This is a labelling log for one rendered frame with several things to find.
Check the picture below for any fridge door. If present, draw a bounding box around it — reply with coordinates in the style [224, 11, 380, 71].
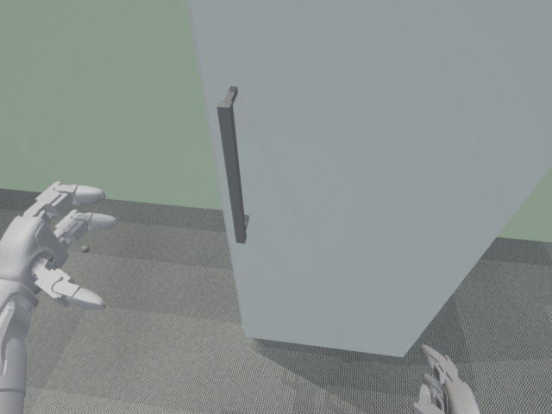
[190, 0, 552, 357]

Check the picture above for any handle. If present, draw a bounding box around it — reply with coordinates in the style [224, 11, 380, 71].
[217, 86, 249, 244]

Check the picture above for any left robot forearm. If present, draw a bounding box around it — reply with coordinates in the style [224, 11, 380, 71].
[0, 278, 39, 414]

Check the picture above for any robot left hand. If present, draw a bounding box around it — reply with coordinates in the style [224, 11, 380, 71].
[0, 181, 118, 311]

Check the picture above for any robot right hand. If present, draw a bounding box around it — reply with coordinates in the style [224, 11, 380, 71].
[413, 345, 480, 414]

